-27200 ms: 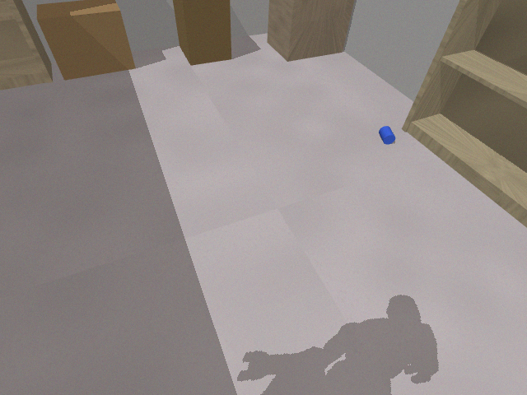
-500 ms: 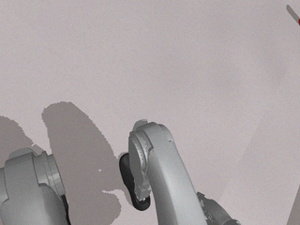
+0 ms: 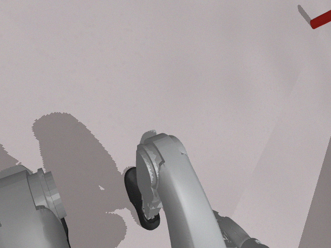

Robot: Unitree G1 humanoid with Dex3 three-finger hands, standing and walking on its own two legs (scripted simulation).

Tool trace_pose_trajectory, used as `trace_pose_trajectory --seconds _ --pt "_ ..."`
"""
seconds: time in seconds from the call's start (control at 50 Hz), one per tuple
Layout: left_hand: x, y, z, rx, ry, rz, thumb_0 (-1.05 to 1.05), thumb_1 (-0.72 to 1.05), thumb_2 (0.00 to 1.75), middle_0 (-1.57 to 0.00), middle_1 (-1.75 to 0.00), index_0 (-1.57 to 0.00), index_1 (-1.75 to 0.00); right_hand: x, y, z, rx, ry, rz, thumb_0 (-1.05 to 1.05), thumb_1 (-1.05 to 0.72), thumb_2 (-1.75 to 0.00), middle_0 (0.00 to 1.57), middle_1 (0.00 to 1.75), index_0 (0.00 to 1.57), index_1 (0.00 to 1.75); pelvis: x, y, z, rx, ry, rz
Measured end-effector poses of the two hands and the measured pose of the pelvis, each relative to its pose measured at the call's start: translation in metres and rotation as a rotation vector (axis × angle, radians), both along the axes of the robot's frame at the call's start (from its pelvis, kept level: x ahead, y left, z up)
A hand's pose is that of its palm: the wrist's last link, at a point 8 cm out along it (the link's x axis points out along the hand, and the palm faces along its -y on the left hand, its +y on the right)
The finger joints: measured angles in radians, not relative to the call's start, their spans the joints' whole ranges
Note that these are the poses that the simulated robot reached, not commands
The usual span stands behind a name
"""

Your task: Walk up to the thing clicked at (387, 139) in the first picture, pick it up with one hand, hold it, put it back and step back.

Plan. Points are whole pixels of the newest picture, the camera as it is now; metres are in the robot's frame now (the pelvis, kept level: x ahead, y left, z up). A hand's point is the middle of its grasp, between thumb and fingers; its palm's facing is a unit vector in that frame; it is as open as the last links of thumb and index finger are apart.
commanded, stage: rest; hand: left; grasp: from above
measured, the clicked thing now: out of the picture +0.44 +0.34 -0.27
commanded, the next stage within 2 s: open in 0.18 s
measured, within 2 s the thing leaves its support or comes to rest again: rests again in 0.68 s
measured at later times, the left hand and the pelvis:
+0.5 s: hand out of the picture +0.43 +0.34 -0.25, palm faces -0.42 -0.19 -0.89, open 10.1 cm; pelvis +0.00 +0.00 +0.00, yaw -1 degrees
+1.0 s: hand out of the picture +0.44 +0.34 -0.25, palm faces -0.41 -0.19 -0.89, open 13.0 cm; pelvis +0.00 +0.00 +0.00, yaw -1 degrees
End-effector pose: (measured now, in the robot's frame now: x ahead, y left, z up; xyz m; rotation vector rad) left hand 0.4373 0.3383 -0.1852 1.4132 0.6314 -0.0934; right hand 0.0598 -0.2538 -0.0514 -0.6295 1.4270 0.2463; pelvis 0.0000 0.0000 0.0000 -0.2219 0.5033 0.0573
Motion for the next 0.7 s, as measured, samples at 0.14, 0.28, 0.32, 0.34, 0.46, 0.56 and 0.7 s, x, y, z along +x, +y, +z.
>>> trace_pose_trajectory --seconds 0.14,0.28,0.32,0.34,0.46,0.56,0.7 --pt "0.0 0.0 -0.003 -0.006 -0.001 0.004 0.01 0.03 0.31 -0.81 -0.3 -0.81 -0.3 -0.003 0.0 0.002 0.0 0.003 0.015 0.0 -0.9 -0.9 0.2 0.3 0.2 0.3 -0.001 0.0 -0.001 -0.003 -0.01 -0.003" --pt "0.001 0.001 -0.003 -0.007 0.0 0.002 0.01 0.02 0.32 -0.81 -0.3 -0.81 -0.3 -0.005 0.0 0.003 0.003 0.005 0.025 0.0 -0.9 -0.9 0.2 0.3 0.2 0.3 -0.002 0.0 -0.002 -0.006 -0.02 -0.007" --pt "0.001 0.001 -0.003 -0.006 -0.001 0.001 0.0 0.02 0.32 -0.81 -0.31 -0.81 -0.31 -0.006 0.0 0.003 0.003 0.005 0.027 0.0 -0.9 -0.9 0.2 0.3 0.2 0.3 -0.002 0.0 -0.002 -0.006 -0.022 -0.008" --pt "0.001 0.001 -0.003 -0.007 0.001 0.001 0.0 0.02 0.32 -0.81 -0.31 -0.81 -0.31 -0.007 0.0 0.004 0.004 0.005 0.028 0.0 -0.9 -0.9 0.2 0.3 0.2 0.3 -0.002 0.0 -0.002 -0.007 -0.024 -0.008" --pt "0.0 0.001 -0.003 -0.007 0.004 -0.004 0.0 0.05 0.37 -0.75 -0.36 -0.75 -0.36 -0.01 0.001 0.005 0.011 0.009 0.031 0.0 -0.9 -0.9 0.2 0.3 0.2 0.3 -0.003 0.0 -0.002 -0.007 -0.028 -0.008" --pt "0.001 0.001 -0.003 0.001 -0.003 -0.011 0.0 0.04 0.45 -0.66 -0.43 -0.66 -0.44 -0.012 0.001 0.006 0.01 0.015 0.035 0.0 -0.89 -0.9 0.2 0.3 0.2 0.3 -0.003 -0.001 -0.002 -0.007 -0.031 -0.011" --pt "0.005 -0.001 -0.005 -0.001 -0.019 -0.011 0.0 -0.06 0.59 -0.52 -0.56 -0.51 -0.57 -0.012 0.001 0.008 0.004 0.011 0.035 0.0 -0.89 -0.9 0.2 0.3 0.2 0.3 -0.004 0.0 -0.002 -0.013 -0.032 -0.013"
